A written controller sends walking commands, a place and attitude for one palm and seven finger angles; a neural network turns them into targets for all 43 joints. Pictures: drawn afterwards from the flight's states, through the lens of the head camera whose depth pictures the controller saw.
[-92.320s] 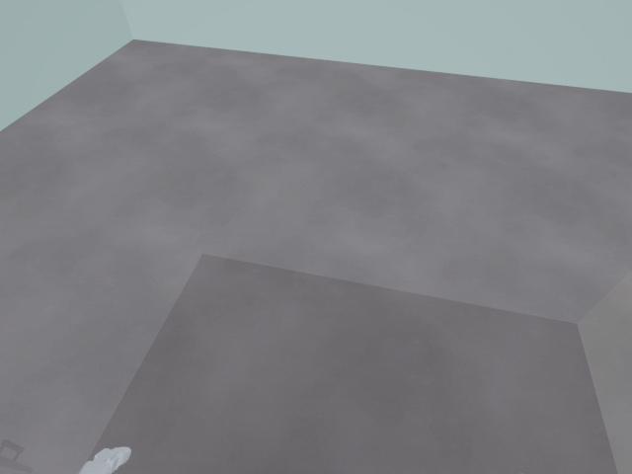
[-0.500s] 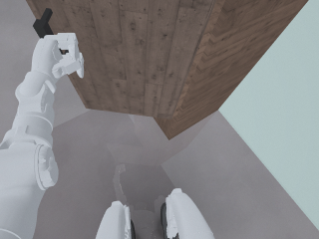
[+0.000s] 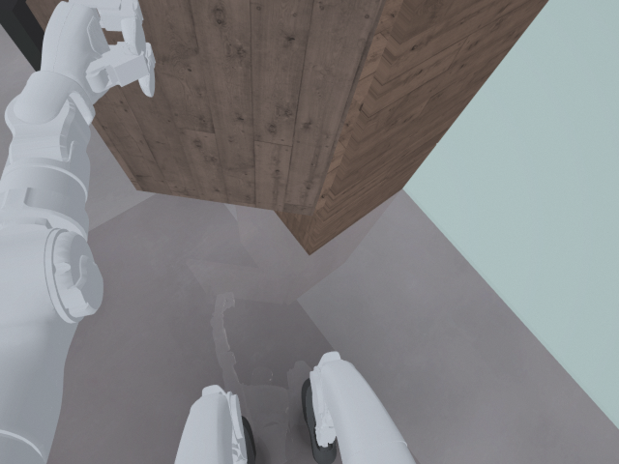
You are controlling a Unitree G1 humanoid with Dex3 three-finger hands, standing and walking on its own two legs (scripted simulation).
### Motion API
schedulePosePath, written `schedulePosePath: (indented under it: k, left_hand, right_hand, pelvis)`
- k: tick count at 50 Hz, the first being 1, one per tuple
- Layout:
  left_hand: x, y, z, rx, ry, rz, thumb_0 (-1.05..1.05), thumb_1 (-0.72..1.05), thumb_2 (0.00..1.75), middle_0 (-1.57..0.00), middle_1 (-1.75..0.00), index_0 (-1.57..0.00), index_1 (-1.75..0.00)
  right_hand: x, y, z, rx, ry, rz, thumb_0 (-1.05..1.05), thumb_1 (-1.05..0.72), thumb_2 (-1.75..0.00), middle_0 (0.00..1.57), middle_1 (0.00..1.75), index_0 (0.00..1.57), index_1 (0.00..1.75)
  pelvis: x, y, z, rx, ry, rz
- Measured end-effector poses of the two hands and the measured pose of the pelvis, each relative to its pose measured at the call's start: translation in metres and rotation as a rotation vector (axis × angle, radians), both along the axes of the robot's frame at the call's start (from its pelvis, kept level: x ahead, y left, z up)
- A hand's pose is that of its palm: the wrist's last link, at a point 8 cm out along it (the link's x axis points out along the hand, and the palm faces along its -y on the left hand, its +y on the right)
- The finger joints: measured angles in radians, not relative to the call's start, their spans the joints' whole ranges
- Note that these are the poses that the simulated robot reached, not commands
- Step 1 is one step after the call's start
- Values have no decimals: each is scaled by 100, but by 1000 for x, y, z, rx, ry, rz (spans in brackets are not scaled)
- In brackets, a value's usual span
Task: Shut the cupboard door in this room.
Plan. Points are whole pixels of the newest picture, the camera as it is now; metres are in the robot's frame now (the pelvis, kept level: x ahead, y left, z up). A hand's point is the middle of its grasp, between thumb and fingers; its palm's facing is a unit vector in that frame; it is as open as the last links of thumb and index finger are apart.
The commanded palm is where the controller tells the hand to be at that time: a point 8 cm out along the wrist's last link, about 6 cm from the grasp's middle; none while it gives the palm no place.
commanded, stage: push the door shut along its arc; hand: left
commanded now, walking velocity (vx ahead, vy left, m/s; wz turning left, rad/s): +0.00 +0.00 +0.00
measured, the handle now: (51, 45) +0.61 +0.20 +0.07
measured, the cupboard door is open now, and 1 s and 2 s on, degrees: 46 36 36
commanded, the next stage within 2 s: pull the fist back off the door in 0.22 s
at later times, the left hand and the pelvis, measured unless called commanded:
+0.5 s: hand (147, 40) +0.61 +0.10 +0.08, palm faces +0.08 -0.99 +0.06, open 3.1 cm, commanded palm +0.58 +0.12 +0.08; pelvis +0.00 -0.01 -0.01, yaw +0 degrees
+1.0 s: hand (150, 100) +0.53 +0.10 +0.07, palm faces +0.07 -1.00 -0.03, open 3.1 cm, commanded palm +0.50 +0.13 +0.08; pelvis +0.01 -0.02 +0.02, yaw +1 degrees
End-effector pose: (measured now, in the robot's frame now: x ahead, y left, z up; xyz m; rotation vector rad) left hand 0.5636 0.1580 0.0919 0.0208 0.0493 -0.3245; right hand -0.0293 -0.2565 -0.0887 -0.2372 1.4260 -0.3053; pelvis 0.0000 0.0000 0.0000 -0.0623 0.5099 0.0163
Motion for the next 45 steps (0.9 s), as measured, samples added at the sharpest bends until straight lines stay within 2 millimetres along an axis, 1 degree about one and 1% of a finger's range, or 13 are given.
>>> schedulePosePath:
  k: [7,17,18,20,23,26,28,30,33,36,41,45]
  left_hand:
    - [15,-2,-2,24,12,-6,-2,87,91,-130,-150,-130,-150]
    - [30,-13,-2,25,23,-47,-1,92,93,-130,-150,-129,-150]
    - [31,-12,-2,-10,28,-13,-1,91,93,-130,-150,-130,-150]
    - [32,-11,-5,-75,38,112,0,88,91,-130,-150,-130,-150]
    - [26,-8,-12,-120,51,310,1,87,90,-130,-150,-129,-150]
    - [15,-10,-17,-36,17,434,2,88,90,-130,-150,-129,-150]
    - [8,-16,-19,30,-14,440,2,89,90,-130,-150,-129,-150]
    - [3,-24,-19,53,-25,417,2,89,90,-130,-150,-129,-150]
    - [-1,-33,-16,34,-12,385,2,89,90,-130,-150,-129,-150]
    - [-3,-36,-9,7,-1,380,2,90,90,-130,-150,-130,-150]
    - [-11,-27,-3,5,-8,407,2,90,90,-130,-150,-130,-150]
    - [-27,-14,-8,29,-17,409,2,90,90,-130,-150,-129,-150]
  right_hand:
    - [-12,-3,-3,-12,36,-10,1,-90,-90,20,30,20,30]
    - [-24,-10,-3,-39,70,-24,1,-91,-90,20,30,20,30]
    - [-24,-10,-3,-38,71,-19,1,-91,-90,20,30,20,30]
    - [-25,-8,-3,-16,70,-5,1,-91,-90,20,30,20,30]
    - [-23,-1,-3,39,71,18,1,-91,-90,20,30,20,30]
    - [-20,5,-4,100,68,40,1,-91,-90,20,30,20,30]
    - [-18,8,-5,130,68,42,1,-91,-90,20,30,20,30]
    - [-17,9,-5,145,68,35,1,-91,-90,20,30,20,30]
    - [-14,7,-3,141,56,16,1,-91,-90,20,30,20,30]
    - [-11,2,2,127,35,9,1,-91,-90,20,30,20,30]
    - [-5,-7,7,111,8,16,1,-91,-90,20,30,20,30]
    - [2,-12,9,108,0,31,1,-91,-90,20,30,20,30]
  pelvis:
    - [-3,-5,-7,-3,23,2]
    - [-4,-10,-14,-7,55,2]
    - [-4,-11,-14,-9,59,2]
    - [-3,-11,-13,-10,65,2]
    - [-1,-12,-9,-3,62,-2]
    - [0,-14,-5,5,56,-2]
    - [1,-15,-3,9,47,-1]
    - [1,-17,0,12,35,1]
    - [2,-19,4,16,20,2]
    - [3,-20,9,20,8,1]
    - [5,-21,15,29,-12,-8]
    - [6,-21,18,36,-27,-10]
